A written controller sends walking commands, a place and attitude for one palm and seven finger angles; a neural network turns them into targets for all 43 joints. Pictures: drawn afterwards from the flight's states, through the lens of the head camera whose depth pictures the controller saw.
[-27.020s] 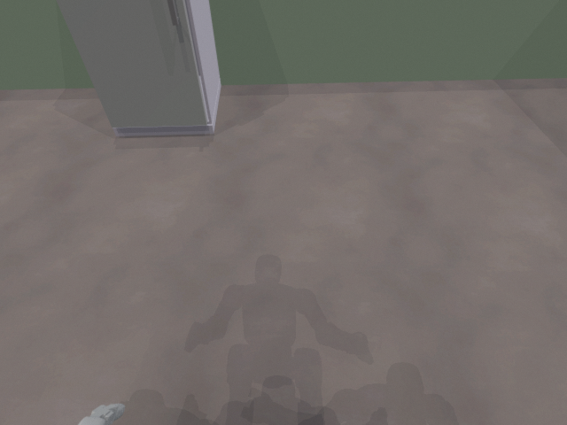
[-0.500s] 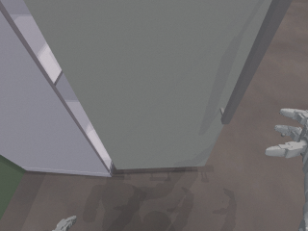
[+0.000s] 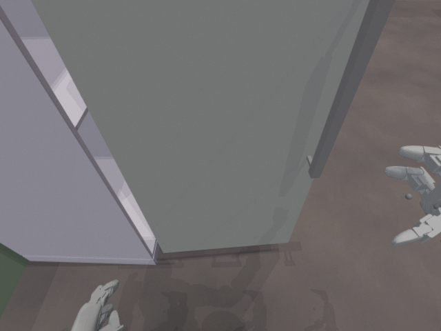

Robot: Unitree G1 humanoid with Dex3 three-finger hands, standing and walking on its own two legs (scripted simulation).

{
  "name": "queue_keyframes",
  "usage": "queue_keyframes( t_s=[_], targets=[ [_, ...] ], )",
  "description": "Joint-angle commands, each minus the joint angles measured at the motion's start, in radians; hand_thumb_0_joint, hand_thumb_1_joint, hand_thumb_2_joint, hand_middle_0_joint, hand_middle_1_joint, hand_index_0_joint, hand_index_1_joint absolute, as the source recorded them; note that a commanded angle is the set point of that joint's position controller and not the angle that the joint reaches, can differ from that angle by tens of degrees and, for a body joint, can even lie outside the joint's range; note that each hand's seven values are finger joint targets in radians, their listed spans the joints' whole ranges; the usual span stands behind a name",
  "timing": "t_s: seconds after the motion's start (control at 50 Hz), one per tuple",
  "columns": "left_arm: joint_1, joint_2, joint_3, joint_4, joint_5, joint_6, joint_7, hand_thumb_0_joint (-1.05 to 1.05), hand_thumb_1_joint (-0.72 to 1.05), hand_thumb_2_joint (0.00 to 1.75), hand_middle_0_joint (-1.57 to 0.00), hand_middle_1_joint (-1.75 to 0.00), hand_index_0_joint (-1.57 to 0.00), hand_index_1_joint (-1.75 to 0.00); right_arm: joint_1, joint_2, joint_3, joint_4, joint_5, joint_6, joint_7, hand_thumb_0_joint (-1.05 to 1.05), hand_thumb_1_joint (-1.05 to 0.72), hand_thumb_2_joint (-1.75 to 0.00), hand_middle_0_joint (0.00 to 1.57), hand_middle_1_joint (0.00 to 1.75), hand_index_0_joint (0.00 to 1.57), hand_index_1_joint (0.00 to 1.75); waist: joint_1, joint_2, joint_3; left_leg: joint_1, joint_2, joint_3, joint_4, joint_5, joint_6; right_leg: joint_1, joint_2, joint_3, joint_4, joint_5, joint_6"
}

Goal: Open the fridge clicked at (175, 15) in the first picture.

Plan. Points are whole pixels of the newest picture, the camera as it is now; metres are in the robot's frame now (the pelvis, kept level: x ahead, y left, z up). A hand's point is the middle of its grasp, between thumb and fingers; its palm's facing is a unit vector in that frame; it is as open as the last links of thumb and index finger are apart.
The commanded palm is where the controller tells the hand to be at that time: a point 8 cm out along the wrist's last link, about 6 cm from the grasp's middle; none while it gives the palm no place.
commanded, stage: draw the hand back to the body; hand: right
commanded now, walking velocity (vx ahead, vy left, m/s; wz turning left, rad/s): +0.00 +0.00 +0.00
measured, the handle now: (334, 104) +0.53 -0.20 +0.12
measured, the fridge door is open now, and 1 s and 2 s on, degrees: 83 83 83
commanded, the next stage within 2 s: step back with the hand held close in 1.40 s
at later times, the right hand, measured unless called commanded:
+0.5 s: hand (436, 237) +0.25 -0.28 +0.11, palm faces +0.30 +0.93 -0.21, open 13.8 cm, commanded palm +0.20 -0.32 +0.14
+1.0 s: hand out of the picture +0.22 -0.27 +0.17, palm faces +0.45 +0.81 -0.38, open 9.0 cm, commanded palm +0.16 -0.30 +0.20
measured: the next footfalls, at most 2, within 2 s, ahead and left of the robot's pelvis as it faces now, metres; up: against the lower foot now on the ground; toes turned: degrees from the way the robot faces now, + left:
none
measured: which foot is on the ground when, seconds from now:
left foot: down 0.00-1.00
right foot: down 0.00-1.00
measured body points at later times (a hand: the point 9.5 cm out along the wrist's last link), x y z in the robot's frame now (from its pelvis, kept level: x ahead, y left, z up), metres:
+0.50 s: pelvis -0.02 +0.00 +0.01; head -0.01 -0.01 +0.46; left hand +0.17 +0.23 -0.05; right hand +0.23 -0.33 +0.13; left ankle +0.02 +0.13 -0.71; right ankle -0.02 -0.10 -0.71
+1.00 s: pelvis +0.02 +0.01 +0.03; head +0.00 +0.02 +0.48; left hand +0.22 +0.22 -0.05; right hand +0.19 -0.31 +0.19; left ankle +0.02 +0.13 -0.71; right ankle -0.02 -0.10 -0.71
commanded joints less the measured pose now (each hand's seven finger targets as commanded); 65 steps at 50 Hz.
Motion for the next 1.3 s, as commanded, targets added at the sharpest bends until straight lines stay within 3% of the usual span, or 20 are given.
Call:
queue_keyframes(
  t_s=[0.0,0.06,0.1,0.18,0.22,0.3,0.32,0.34,0.36,0.42,0.46,0.52,0.54,0.62,0.72,0.86,0.94,1.0,1.1,1.28],
  targets=[
    [-0.029,0.181,0.072,-0.147,-0.010,-0.054,0.001,0.00,0.90,0.90,-0.20,-0.30,-0.20,-0.30,-0.150,-0.346,-0.138,-0.077,0.089,-0.058,0.173,0.00,0.55,-0.20,0.25,1.15,0.25,1.15,-0.037,-0.105,-0.205,0.137,-0.045,-0.087,-0.011,0.283,0.043,-0.002,0.054,0.064,-0.095,0.346,0.002],
    [-0.040,0.182,0.076,-0.208,-0.019,-0.070,-0.023,0.00,0.90,0.90,-0.20,-0.30,-0.20,-0.30,-0.029,-0.337,-0.143,-0.126,0.114,0.070,0.203,0.00,0.55,-0.20,0.25,1.15,0.25,1.15,-0.074,-0.099,-0.247,0.182,-0.035,-0.082,-0.010,0.334,0.036,0.003,0.059,0.056,-0.105,0.418,-0.002],
    [-0.035,0.181,0.081,-0.235,-0.021,-0.080,-0.035,0.00,0.90,0.90,-0.20,-0.30,-0.20,-0.30,-0.031,-0.342,-0.153,-0.246,0.129,0.104,0.191,0.00,0.55,-0.20,0.25,1.15,0.25,1.15,-0.066,-0.060,-0.273,0.177,-0.037,-0.080,-0.018,0.330,0.025,0.018,0.056,0.056,-0.105,0.399,-0.005],
    [-0.033,0.166,0.087,-0.249,-0.016,-0.115,-0.033,0.00,0.90,0.90,-0.20,-0.30,-0.20,-0.30,-0.092,-0.323,-0.151,-0.506,0.147,0.035,0.115,0.00,0.55,-0.20,0.25,1.15,0.25,1.15,-0.044,-0.085,-0.298,0.162,-0.059,-0.085,-0.042,0.245,0.026,0.076,0.051,0.063,-0.112,0.336,-0.009],
    [-0.035,0.163,0.084,-0.232,-0.020,-0.130,-0.021,0.00,0.90,0.90,-0.20,-0.30,-0.20,-0.30,-0.085,-0.279,-0.128,-0.517,0.153,0.010,0.090,0.00,0.51,-0.22,0.25,1.13,0.25,1.13,-0.027,-0.066,-0.249,0.141,-0.064,-0.082,-0.068,0.161,0.024,0.077,0.049,0.069,-0.126,0.255,-0.008],
    [-0.059,0.161,0.072,-0.198,-0.032,-0.149,0.002,0.00,0.90,0.90,-0.20,-0.30,-0.20,-0.30,-0.076,-0.253,-0.087,-0.504,0.130,0.050,0.070,0.00,0.37,-0.29,0.24,1.04,0.24,1.04,-0.015,-0.115,-0.163,0.120,-0.058,-0.089,-0.114,0.033,0.022,0.067,0.049,0.075,-0.159,0.136,-0.008],
    [-0.080,0.141,0.072,-0.157,0.010,-0.134,-0.004,0.00,0.90,0.90,-0.20,-0.30,-0.20,-0.30,-0.145,-0.285,-0.070,-0.567,-0.053,0.036,-0.163,0.00,0.33,-0.31,0.24,1.02,0.24,1.02,-0.046,-0.090,-0.090,0.106,-0.043,-0.096,-0.173,-0.044,0.028,0.048,0.064,0.081,-0.203,0.071,-0.007],
    [-0.097,0.133,0.068,-0.163,0.015,-0.140,-0.002,0.00,0.90,0.90,-0.20,-0.30,-0.20,-0.30,-0.070,-0.176,-0.015,-0.561,-0.070,0.051,-0.275,0.00,0.30,-0.32,0.24,1.00,0.24,1.00,-0.027,-0.109,-0.057,0.097,-0.035,-0.088,-0.189,-0.076,0.027,0.066,0.055,0.098,-0.253,-0.019,0.005],
    [-0.116,0.130,0.066,-0.166,0.015,-0.149,0.002,0.00,0.90,0.90,-0.20,-0.30,-0.20,-0.30,-0.016,-0.125,0.015,-0.607,-0.075,0.066,-0.335,0.00,0.26,-0.34,0.24,0.98,0.24,0.98,-0.037,-0.090,-0.032,0.114,-0.035,-0.085,-0.201,-0.086,0.027,0.060,0.052,0.107,-0.282,-0.062,0.005],
    [-0.132,0.107,0.060,-0.142,0.019,-0.137,0.002,0.00,0.90,0.90,-0.20,-0.30,-0.20,-0.30,0.180,-0.119,0.002,-0.772,-0.145,0.077,-0.488,0.00,0.15,-0.39,0.24,0.92,0.24,0.92,-0.065,-0.205,-0.099,0.231,-0.024,-0.069,-0.197,0.000,0.034,0.133,0.042,0.101,-0.319,0.014,0.007],
    [-0.137,0.109,0.059,-0.132,0.031,-0.138,0.001,0.00,0.90,0.90,-0.20,-0.30,-0.20,-0.30,0.254,-0.167,-0.045,-0.872,-0.174,0.071,-0.558,0.00,0.08,-0.43,0.23,0.87,0.23,0.87,-0.080,-0.155,-0.154,0.313,-0.027,-0.064,-0.210,0.079,0.035,0.163,0.037,0.089,-0.325,0.135,0.004],
    [-0.155,0.091,0.062,-0.126,0.031,-0.131,-0.001,0.00,0.90,0.90,-0.20,-0.30,-0.20,-0.30,0.309,-0.112,-0.014,-0.931,-0.199,0.085,-0.615,0.00,-0.03,-0.48,0.23,0.81,0.23,0.81,-0.069,-0.070,-0.103,0.345,-0.030,-0.060,-0.233,0.128,0.027,0.176,0.028,0.065,-0.347,0.210,0.002],
    [-0.158,0.096,0.064,-0.118,0.031,-0.125,0.001,0.00,0.90,0.90,-0.20,-0.30,-0.20,-0.30,0.278,-0.133,-0.031,-0.944,-0.211,0.087,-0.630,0.00,-0.07,-0.50,0.23,0.79,0.23,0.79,-0.067,-0.072,-0.094,0.346,-0.032,-0.061,-0.246,0.135,0.026,0.187,0.030,0.060,-0.360,0.216,0.002],
    [-0.167,0.078,0.063,-0.096,0.029,-0.111,0.004,0.00,0.90,0.90,-0.20,-0.30,-0.20,-0.30,0.315,-0.065,0.011,-0.929,-0.233,0.106,-0.651,0.00,-0.21,-0.57,0.22,0.70,0.22,0.70,-0.062,-0.117,-0.003,0.352,-0.030,-0.058,-0.278,0.147,0.026,0.222,0.034,0.044,-0.388,0.246,0.002],
    [-0.177,0.076,0.067,-0.095,0.034,-0.105,-0.004,0.00,0.90,0.90,-0.20,-0.30,-0.20,-0.30,0.403,-0.024,0.042,-0.984,-0.243,0.116,-0.654,0.00,-0.39,-0.65,0.22,0.60,0.22,0.60,-0.076,-0.076,-0.029,0.408,-0.031,-0.049,-0.285,0.243,0.021,0.293,0.033,0.039,-0.401,0.384,-0.001],
    [-0.193,0.071,0.074,-0.103,0.046,-0.091,-0.014,0.00,0.90,0.90,-0.20,-0.30,-0.20,-0.30,0.543,-0.090,-0.043,-1.098,-0.243,0.121,-0.655,0.00,-0.65,-0.78,0.21,0.45,0.21,0.45,-0.101,-0.015,-0.050,0.476,-0.030,-0.051,-0.300,0.362,0.011,0.323,0.040,0.022,-0.399,0.493,-0.006],
    [-0.201,0.053,0.071,-0.109,0.048,-0.083,-0.018,0.00,0.90,0.90,-0.20,-0.30,-0.20,-0.30,0.584,-0.083,-0.055,-1.201,-0.245,0.113,-0.654,0.00,-0.79,-0.85,0.20,0.36,0.20,0.36,-0.102,-0.116,-0.051,0.476,-0.026,-0.055,-0.305,0.387,0.009,0.353,0.043,0.010,-0.396,0.535,-0.002],
    [-0.202,0.048,0.068,-0.110,0.048,-0.083,-0.022,0.00,0.90,0.90,-0.20,-0.30,-0.20,-0.30,0.633,-0.063,-0.042,-1.229,-0.244,0.115,-0.649,0.00,-0.90,-0.90,0.20,0.30,0.20,0.30,-0.099,-0.113,-0.013,0.470,-0.028,-0.052,-0.316,0.397,0.006,0.350,0.039,0.009,-0.397,0.548,-0.001],
    [-0.191,0.056,0.075,-0.102,0.046,-0.061,-0.014,0.00,0.90,0.90,-0.20,-0.30,-0.20,-0.30,0.626,-0.036,-0.027,-1.143,-0.241,0.131,-0.646,0.00,-0.90,-0.90,0.20,0.30,0.20,0.30,-0.085,-0.033,0.053,0.428,-0.033,-0.048,-0.337,0.324,0.001,0.330,0.038,0.003,-0.420,0.442,-0.007],
    [-0.209,0.046,0.073,-0.106,0.050,-0.065,-0.005,0.00,0.90,0.90,-0.20,-0.30,-0.20,-0.30,0.596,-0.046,-0.020,-1.209,-0.249,0.117,-0.659,0.00,-0.90,-0.90,0.20,0.30,0.20,0.30,-0.092,-0.103,-0.017,0.472,-0.026,-0.055,-0.331,0.314,0.004,0.358,0.044,0.008,-0.421,0.433,-0.011]
  ],
)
